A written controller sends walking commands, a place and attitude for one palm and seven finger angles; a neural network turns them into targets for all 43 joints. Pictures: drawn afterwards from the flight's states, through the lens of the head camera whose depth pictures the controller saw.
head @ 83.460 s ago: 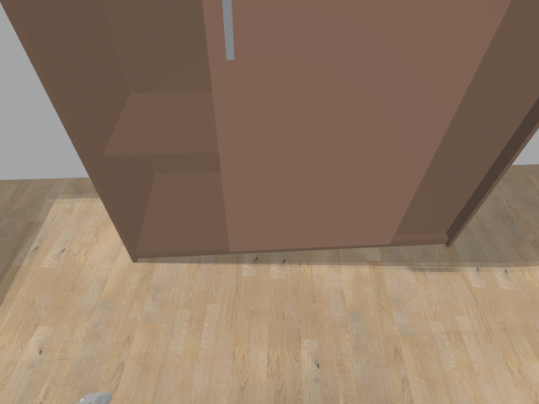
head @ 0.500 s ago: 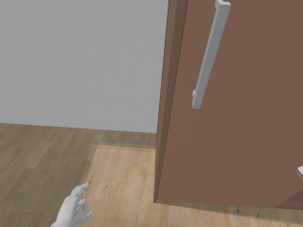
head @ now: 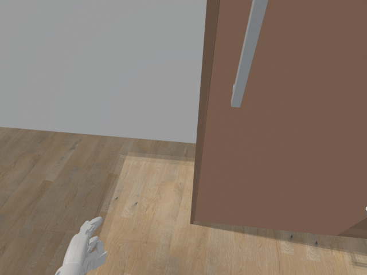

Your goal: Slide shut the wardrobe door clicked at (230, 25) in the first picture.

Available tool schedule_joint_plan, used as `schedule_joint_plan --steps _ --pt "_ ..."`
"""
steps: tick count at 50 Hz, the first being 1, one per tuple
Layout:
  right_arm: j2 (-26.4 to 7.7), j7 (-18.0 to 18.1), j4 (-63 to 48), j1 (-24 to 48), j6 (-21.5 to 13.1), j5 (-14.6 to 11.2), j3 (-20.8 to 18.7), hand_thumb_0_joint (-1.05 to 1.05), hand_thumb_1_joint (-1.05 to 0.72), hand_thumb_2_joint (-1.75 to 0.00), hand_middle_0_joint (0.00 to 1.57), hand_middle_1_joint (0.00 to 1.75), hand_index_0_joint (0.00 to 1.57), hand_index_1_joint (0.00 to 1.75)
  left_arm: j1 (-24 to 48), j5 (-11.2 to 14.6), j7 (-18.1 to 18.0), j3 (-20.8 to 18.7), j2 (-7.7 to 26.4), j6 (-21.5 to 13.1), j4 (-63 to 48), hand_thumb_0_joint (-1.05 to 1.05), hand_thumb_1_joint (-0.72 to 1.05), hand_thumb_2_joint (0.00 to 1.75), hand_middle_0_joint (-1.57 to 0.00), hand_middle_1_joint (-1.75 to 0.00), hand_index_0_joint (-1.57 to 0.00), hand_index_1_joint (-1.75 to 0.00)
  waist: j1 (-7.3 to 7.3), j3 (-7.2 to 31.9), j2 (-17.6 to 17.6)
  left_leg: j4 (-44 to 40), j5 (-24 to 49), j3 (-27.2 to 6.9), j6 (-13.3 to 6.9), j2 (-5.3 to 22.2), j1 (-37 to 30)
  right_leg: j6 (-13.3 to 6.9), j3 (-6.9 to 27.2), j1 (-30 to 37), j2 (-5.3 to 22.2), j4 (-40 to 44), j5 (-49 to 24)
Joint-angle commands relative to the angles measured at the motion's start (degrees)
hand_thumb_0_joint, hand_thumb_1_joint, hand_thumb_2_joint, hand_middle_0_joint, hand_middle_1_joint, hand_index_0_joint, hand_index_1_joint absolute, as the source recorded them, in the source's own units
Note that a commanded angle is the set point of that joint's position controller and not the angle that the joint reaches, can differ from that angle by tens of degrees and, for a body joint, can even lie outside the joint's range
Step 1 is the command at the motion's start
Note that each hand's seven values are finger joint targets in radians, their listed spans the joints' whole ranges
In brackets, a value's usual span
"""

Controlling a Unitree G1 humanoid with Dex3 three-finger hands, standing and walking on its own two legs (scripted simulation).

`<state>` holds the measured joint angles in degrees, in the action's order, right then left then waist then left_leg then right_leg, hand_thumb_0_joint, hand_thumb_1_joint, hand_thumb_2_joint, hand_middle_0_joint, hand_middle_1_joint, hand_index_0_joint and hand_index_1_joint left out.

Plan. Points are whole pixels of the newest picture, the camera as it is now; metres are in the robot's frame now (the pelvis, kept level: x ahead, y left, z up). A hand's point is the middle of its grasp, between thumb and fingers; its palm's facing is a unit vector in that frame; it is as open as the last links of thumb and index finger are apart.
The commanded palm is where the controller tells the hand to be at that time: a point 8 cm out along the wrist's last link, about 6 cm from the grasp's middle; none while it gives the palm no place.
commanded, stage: step back with the hand held close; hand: right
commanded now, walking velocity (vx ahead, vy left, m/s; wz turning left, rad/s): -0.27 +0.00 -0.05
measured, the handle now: (247, 45) +0.46 -0.10 +0.28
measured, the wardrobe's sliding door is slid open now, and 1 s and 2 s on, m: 0.00 0.00 0.00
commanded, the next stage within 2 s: stop stepping back and stand still in 0.94 s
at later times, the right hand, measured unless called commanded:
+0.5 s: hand out of the picture +0.17 -0.28 +0.17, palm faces +0.43 +0.76 -0.48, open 7.4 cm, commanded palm +0.10 -0.31 +0.18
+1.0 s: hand out of the picture +0.07 -0.26 +0.17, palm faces +0.38 +0.81 -0.44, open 7.4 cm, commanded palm +0.01 -0.29 +0.18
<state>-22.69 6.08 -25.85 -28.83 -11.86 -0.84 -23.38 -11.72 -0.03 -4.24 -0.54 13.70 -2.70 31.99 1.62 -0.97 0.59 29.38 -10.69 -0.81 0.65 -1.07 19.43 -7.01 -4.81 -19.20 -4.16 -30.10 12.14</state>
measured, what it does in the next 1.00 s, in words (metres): walks backwards: left foot, then right foot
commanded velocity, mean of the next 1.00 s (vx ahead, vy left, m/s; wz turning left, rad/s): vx -0.38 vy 0.00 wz -0.05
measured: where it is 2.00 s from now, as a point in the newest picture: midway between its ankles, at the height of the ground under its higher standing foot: outside the picture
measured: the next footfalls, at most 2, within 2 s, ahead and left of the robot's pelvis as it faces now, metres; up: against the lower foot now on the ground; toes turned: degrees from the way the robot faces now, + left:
left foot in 0.62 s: -0.11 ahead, +0.14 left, +0.00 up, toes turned +0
right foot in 0.98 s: -0.06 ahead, -0.08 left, +0.00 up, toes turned +2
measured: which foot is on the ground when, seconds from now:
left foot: down 0.00-0.42, up 0.44-0.60, down 0.62-1.00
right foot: down 0.00-0.82, up 0.84-0.96, down 0.98-1.00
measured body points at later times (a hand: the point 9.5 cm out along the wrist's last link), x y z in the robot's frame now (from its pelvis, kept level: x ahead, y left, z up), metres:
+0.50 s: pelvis -0.03 -0.01 -0.01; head -0.01 -0.04 +0.44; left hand +0.15 +0.23 -0.07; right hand +0.14 -0.32 +0.19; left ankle -0.04 +0.14 -0.71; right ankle +0.04 -0.04 -0.73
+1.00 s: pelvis -0.14 +0.01 +0.00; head -0.12 -0.03 +0.45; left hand +0.03 +0.27 -0.06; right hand +0.05 -0.30 +0.19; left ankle -0.15 +0.14 -0.73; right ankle -0.10 -0.09 -0.73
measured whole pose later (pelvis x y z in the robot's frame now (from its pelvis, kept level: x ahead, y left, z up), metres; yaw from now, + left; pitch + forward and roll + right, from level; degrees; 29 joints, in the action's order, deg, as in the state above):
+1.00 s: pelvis -0.14 +0.01 +0.00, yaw +1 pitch +3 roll +2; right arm -26.3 6.9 -31.2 -29.7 -12.1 -2.2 -24.6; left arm -12.1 -0.8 -5.1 -0.9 13.6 -3.6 35.3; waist 0.9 1.9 -3.4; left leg 29.6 -16.1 -0.9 1.2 -1.0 16.7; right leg -0.8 0.2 -22.4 -0.4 -32.3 10.8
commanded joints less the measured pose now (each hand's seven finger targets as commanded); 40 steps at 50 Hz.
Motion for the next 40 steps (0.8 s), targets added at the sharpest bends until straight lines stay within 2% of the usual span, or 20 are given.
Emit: schedule_joint_plan --steps 1,5,9,13,15,17,19,20,22,24,26,27,30,32,33,35,37,38,39,40 --pt "-10.7 1.7 -11.9 4.6 -4.7 0.9 -8.3 0.0 -0.9 -0.9 0.2 0.3 0.2 0.3 6.0 0.0 -0.9 -3.2 8.0 -3.6 -9.8 0.0 0.9 0.9 -0.2 -0.3 -0.2 -0.3 -0.22 5.7 4.7 6.7 4.4 -5.9 -1.0 1.2 -17.5 0.0 18.3 -16.5 13.4 16.6 20.9" --pt "-10.9 1.5 -13.2 5.2 -5.3 1.4 -9.0 0.0 -0.9 -0.9 0.2 0.3 0.2 0.3 5.6 -0.3 -0.7 -3.4 7.9 -4.0 -10.0 0.0 0.9 0.9 -0.2 -0.3 -0.2 -0.3 -0.06 6.1 4.1 10.4 5.2 -4.8 -0.9 0.6 -19.2 -0.1 19.1 -18.7 14.3 16.8 21.6" --pt "-10.8 1.1 -12.6 4.3 -5.8 1.2 -9.6 0.0 -0.9 -0.9 0.2 0.3 0.2 0.3 5.5 -0.4 -0.4 -3.6 8.0 -4.0 -9.7 0.0 0.9 0.9 -0.2 -0.3 -0.2 -0.3 -0.64 5.2 1.6 8.6 8.1 -8.0 -1.7 1.8 -17.4 -0.1 17.8 -18.9 12.9 12.8 18.8" --pt "-11.3 1.0 -14.5 5.4 -6.4 0.9 -9.4 0.0 -0.9 -0.9 0.2 0.3 0.2 0.3 5.1 -0.4 -0.1 -3.8 7.6 -3.8 -9.3 0.0 0.9 0.9 -0.2 -0.3 -0.2 -0.3 -1.2 5.9 -0.8 4.0 7.1 -12.3 -3.3 4.7 -11.1 0.9 15.8 -14.4 10.4 7.0 16.1" --pt "-11.2 1.1 -15.4 5.1 -6.9 0.8 -9.2 0.0 -0.9 -0.9 0.2 0.3 0.2 0.3 5.1 -0.5 0.1 -3.9 7.6 -3.8 -9.3 0.0 0.9 0.9 -0.2 -0.3 -0.2 -0.3 -1.39 6.3 0.7 3.1 3.8 -12.7 -3.7 4.9 -8.9 1.2 16.2 -13.0 10.3 6.6 16.8" --pt "-12.1 1.3 -16.2 4.1 -7.3 0.8 -10.5 0.0 -0.9 -0.9 0.2 0.3 0.2 0.3 5.3 -0.6 -0.1 -4.0 7.8 -3.9 -9.2 0.0 0.9 0.9 -0.2 -0.3 -0.2 -0.3 -1.2 7.5 2.9 6.1 4.1 -10.2 -2.9 2.8 -11.2 0.8 18.1 -14.6 11.8 9.6 17.3" --pt "-11.9 1.2 -16.4 3.8 -7.5 1.1 -11.2 0.0 -0.9 -0.9 0.2 0.3 0.2 0.3 6.1 -1.0 -0.4 -3.9 8.0 -4.2 -9.4 0.0 0.9 0.9 -0.2 -0.3 -0.2 -0.3 -0.74 7.9 7.4 14.8 5.3 -5.3 -1.2 -1.1 -17.2 -0.4 22.1 -20.1 16.0 16.4 20.4" --pt "-11.6 1.1 -16.8 4.6 -7.7 1.2 -11.0 0.0 -0.9 -0.9 0.2 0.3 0.2 0.3 6.1 -1.3 -0.5 -4.0 7.8 -4.4 -9.4 0.0 0.9 0.9 -0.2 -0.3 -0.2 -0.3 -0.51 8.2 9.6 18.9 2.3 -3.4 -0.5 -2.3 -19.2 -1.0 23.6 -21.9 18.2 19.0 20.6" --pt "-12.9 1.2 -16.1 5.8 -7.6 1.2 -12.3 0.0 -0.9 -0.9 0.2 0.3 0.2 0.3 6.0 -1.6 -0.6 -4.3 7.5 -4.7 -8.8 0.0 0.9 0.9 -0.2 -0.3 -0.2 -0.3 -0.41 6.6 7.8 22.1 -7.1 -2.8 -0.2 -3.2 -17.3 -3.0 24.7 -21.7 20.7 20.3 19.4" --pt "-10.6 0.9 -14.7 2.3 -7.8 0.5 -10.4 0.0 -0.9 -0.9 0.2 0.3 0.2 0.3 4.8 -1.7 -0.2 -4.1 6.9 -5.6 -7.8 0.0 0.9 0.9 -0.2 -0.3 -0.2 -0.3 -0.4 6.3 5.7 15.0 -11.2 -1.5 -0.8 -2.8 -11.5 -2.0 23.0 -12.1 19.8 18.0 11.3" --pt "-9.5 0.6 -15.3 1.2 -8.1 -0.5 -8.2 0.0 -0.9 -0.9 0.2 0.3 0.2 0.3 5.2 -1.8 0.2 -3.6 6.6 -6.3 -6.5 0.0 0.9 0.9 -0.2 -0.3 -0.2 -0.3 -0.36 6.8 6.8 5.3 -12.7 -0.2 -1.6 -2.2 -7.3 0.3 21.3 -3.2 18.4 16.9 5.2" --pt "-8.7 0.6 -15.8 2.0 -8.3 -0.7 -7.0 0.0 -0.9 -0.9 0.2 0.3 0.2 0.3 5.5 -2.1 0.1 -3.4 6.7 -6.6 -6.0 0.0 0.9 0.9 -0.2 -0.3 -0.2 -0.3 -0.51 7.0 8.2 0.6 -10.0 -0.7 -2.1 -1.6 -6.1 1.9 20.4 0.4 17.7 15.2 -2.6" --pt "-10.6 0.2 -16.9 4.2 -9.1 -1.3 -6.0 0.0 -0.9 -0.9 0.2 0.3 0.2 0.3 5.6 -2.6 0.4 -3.2 6.8 -6.5 -3.2 0.0 0.9 0.9 -0.2 -0.3 -0.2 -0.3 0.04 15.0 7.8 -7.8 -2.5 -1.9 -3.2 0.2 -3.5 7.2 15.6 16.1 15.4 9.2 -27.2" --pt "-12.2 0.2 -17.6 4.6 -9.0 -1.5 -7.1 0.0 -0.9 -0.9 0.2 0.3 0.2 0.3 5.2 -2.8 0.4 -3.4 6.6 -6.1 -2.7 0.0 0.9 0.9 -0.2 -0.3 -0.2 -0.3 0.02 20.0 8.1 -6.6 1.9 -1.6 -2.5 0.1 -1.3 7.9 12.9 24.8 14.3 6.8 -41.0" --pt "-12.5 0.1 -18.5 4.2 -8.7 -1.7 -7.1 0.0 -0.9 -0.9 0.2 0.3 0.2 0.3 5.8 -2.6 0.7 -3.4 6.3 -5.9 -3.5 0.0 0.9 0.9 -0.2 -0.3 -0.2 -0.3 0.01 23.0 7.5 -4.9 0.7 -1.0 -1.4 -0.6 0.1 7.4 11.9 29.5 14.3 6.4 -44.6" --pt "-13.6 0.0 -19.7 1.6 -7.6 -2.4 -8.8 0.0 -0.9 -0.9 0.2 0.3 0.2 0.3 6.8 -2.1 1.2 -3.7 6.2 -5.6 -5.2 0.0 0.9 0.9 -0.2 -0.3 -0.2 -0.3 0.22 25.0 7.9 -2.5 -6.1 -0.2 -0.7 -1.3 0.5 5.9 11.5 29.9 15.2 8.1 -40.2" --pt "-14.7 0.1 -18.8 -5.0 -6.2 -3.8 -11.5 0.0 -0.9 -0.9 0.2 0.3 0.2 0.3 8.4 -1.6 1.6 -3.9 6.4 -4.9 -7.5 0.0 0.9 0.9 -0.2 -0.3 -0.2 -0.3 1.16 22.3 6.5 -4.4 -8.6 0.9 -1.6 -1.3 -3.5 5.8 10.9 19.7 14.7 11.0 -22.3" --pt "-15.0 -0.1 -18.7 -7.1 -5.8 -4.5 -12.1 0.0 -0.9 -0.9 0.2 0.3 0.2 0.3 9.3 -1.2 1.6 -3.7 6.2 -4.2 -8.4 0.0 0.9 0.9 -0.2 -0.3 -0.2 -0.3 1.15 18.4 3.9 -7.8 -7.0 0.4 -2.7 0.3 -4.3 6.2 9.6 12.8 13.0 10.6 -7.3" --pt "-15.7 0.1 -18.8 -8.0 -5.8 -5.0 -12.9 0.0 -0.9 -0.9 0.2 0.3 0.2 0.3 9.2 -0.6 1.3 -3.5 5.8 -3.4 -8.6 0.0 0.9 0.9 -0.2 -0.3 -0.2 -0.3 0.36 15.1 -1.4 -12.4 -7.5 -2.6 -4.9 4.9 0.7 7.3 6.6 10.7 9.3 4.1 3.5" --pt "-16.1 0.4 -18.0 -8.4 -5.8 -5.8 -13.0 0.0 -0.9 -0.9 0.2 0.3 0.2 0.3 8.5 -0.1 0.9 -3.5 4.8 -2.8 -8.4 0.0 0.9 0.9 -0.2 -0.3 -0.2 -0.3 -0.44 11.5 -9.8 -19.5 -15.3 -11.2 -8.2 13.3 12.3 8.7 5.2 12.0 4.3 -9.6 5.7"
